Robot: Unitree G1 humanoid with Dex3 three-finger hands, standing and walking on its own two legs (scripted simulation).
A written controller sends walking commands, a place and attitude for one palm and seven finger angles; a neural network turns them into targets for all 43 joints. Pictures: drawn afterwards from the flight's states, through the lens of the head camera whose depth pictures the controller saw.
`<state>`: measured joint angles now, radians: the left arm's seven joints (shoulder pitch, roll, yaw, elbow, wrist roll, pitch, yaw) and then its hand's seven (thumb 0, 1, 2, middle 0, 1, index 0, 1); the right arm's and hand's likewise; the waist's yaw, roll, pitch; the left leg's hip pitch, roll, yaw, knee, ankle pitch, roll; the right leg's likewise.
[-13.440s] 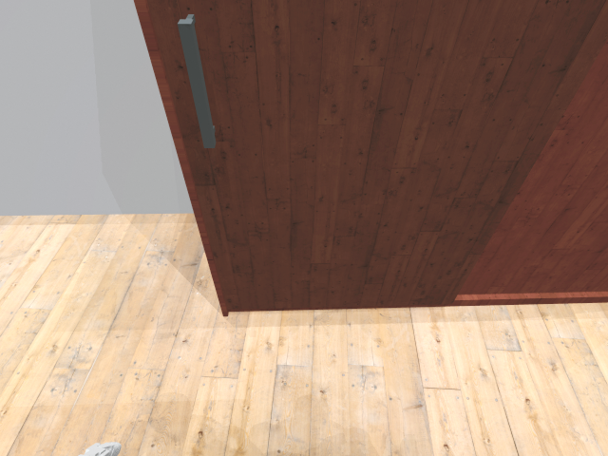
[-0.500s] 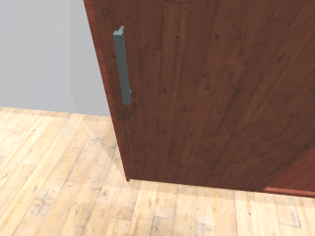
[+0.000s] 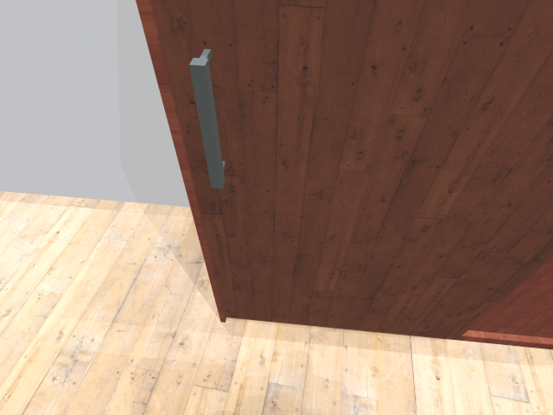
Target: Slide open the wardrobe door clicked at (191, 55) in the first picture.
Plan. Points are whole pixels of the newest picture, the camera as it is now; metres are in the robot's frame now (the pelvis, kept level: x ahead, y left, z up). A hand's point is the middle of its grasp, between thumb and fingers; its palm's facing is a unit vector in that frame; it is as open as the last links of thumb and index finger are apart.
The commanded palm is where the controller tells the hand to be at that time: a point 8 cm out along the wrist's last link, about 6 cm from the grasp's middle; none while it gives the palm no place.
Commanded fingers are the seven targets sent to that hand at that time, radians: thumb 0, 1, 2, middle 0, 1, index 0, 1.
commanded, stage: raise the hand with hooked fingers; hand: left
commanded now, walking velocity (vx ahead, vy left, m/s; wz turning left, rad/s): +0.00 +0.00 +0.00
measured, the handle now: (212, 125) +0.53 +0.15 +0.14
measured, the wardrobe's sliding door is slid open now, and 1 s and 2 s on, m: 0.00 0.00 0.00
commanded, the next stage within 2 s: none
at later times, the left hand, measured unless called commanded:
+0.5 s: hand (148, 400) +0.15 +0.19 -0.03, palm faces +0.02 -1.00 +0.02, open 8.8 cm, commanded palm +0.13 +0.25 +0.00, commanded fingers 0.00 0.34 0.66 -0.24 -0.66 -0.24 -0.66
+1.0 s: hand (97, 338) +0.20 +0.24 +0.06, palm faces +0.01 -1.00 -0.06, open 11.9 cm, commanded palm +0.16 +0.29 +0.07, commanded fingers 0.00 -0.24 0.41 -0.28 -1.03 -0.28 -1.03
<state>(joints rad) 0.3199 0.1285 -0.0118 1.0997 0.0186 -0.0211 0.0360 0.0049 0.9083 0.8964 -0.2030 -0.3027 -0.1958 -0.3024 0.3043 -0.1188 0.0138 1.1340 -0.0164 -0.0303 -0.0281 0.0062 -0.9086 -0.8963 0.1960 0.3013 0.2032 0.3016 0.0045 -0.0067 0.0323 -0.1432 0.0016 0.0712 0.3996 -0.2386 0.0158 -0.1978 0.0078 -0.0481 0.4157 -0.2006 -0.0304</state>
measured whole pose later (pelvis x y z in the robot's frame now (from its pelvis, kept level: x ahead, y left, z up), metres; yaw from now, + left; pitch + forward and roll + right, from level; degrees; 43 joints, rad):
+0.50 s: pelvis -0.02 -0.01 -0.07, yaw +2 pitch +7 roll +0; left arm 0.48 0.22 0.16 0.03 -0.28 -0.35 -0.35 0.01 0.56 0.75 -0.23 -0.52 -0.23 -0.52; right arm 0.15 -0.30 -0.05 0.43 0.02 -0.24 0.00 0.01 -0.91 -0.90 0.19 0.30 0.20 0.30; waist 0.03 -0.03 -0.10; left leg -0.64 0.02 0.03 1.02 -0.49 0.01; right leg -0.67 -0.01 -0.09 1.00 -0.45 -0.05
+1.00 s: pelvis -0.02 +0.01 -0.04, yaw +2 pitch +3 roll -2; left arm 0.30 0.33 0.31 -0.02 -0.36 -0.17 -0.41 0.00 -0.02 0.50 -0.27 -0.90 -0.26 -0.90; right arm 0.29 -0.28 0.05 0.61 0.03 -0.33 -0.06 0.02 -0.90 -0.90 0.20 0.30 0.21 0.30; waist 0.01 0.03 -0.05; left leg -0.47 0.01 0.01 0.82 -0.41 0.03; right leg -0.47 0.00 -0.10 0.76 -0.35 -0.03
